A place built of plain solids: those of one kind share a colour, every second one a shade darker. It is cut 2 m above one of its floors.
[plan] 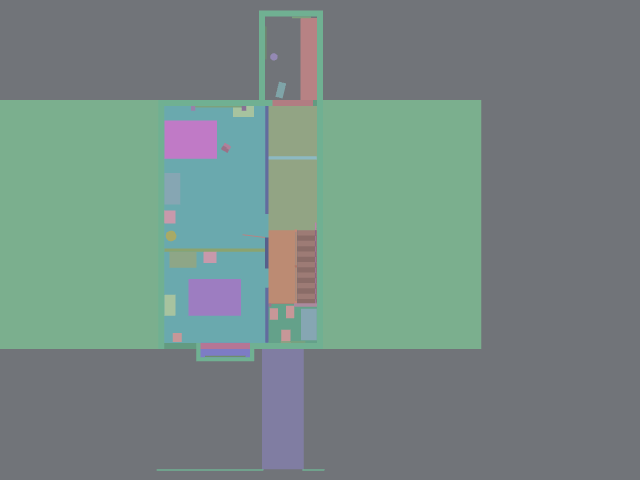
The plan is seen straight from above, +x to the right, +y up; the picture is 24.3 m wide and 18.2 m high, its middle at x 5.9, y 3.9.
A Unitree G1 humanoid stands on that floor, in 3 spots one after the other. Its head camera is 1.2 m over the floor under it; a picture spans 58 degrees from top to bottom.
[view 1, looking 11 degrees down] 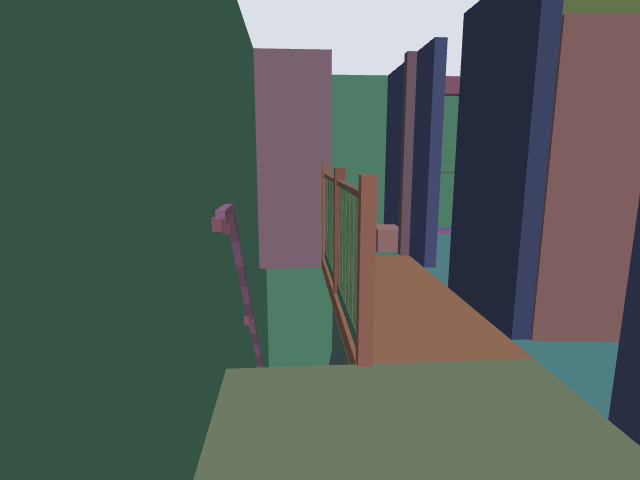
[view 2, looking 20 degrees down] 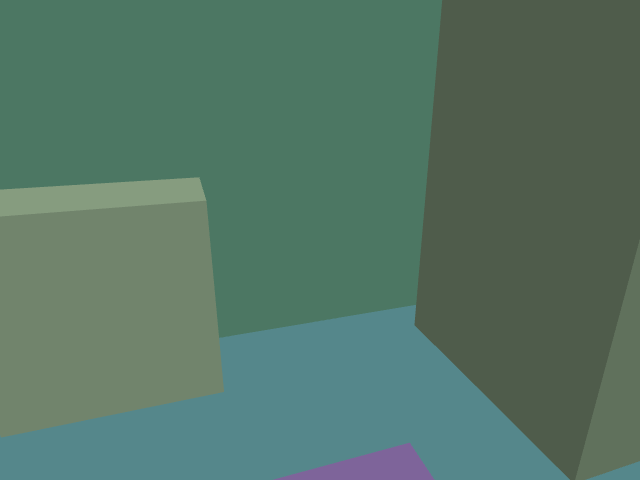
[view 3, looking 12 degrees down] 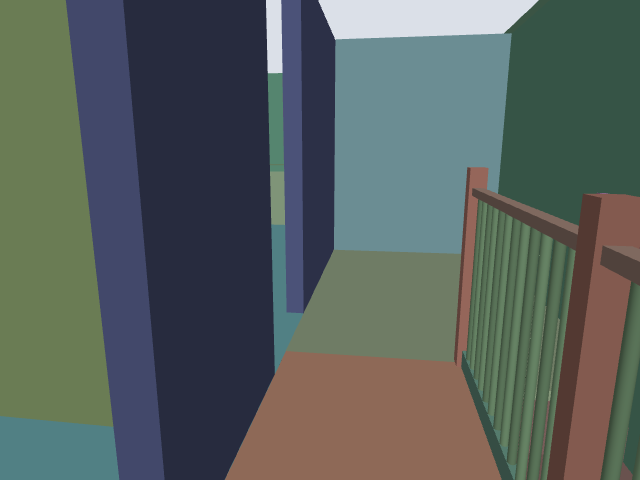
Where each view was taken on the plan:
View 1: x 5.41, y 6.60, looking -94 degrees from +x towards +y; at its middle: box_wall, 5.21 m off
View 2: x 1.95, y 1.75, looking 162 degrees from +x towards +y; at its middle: wall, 2.18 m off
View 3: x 4.49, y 1.90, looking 98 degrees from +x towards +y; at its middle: landing_wall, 3.99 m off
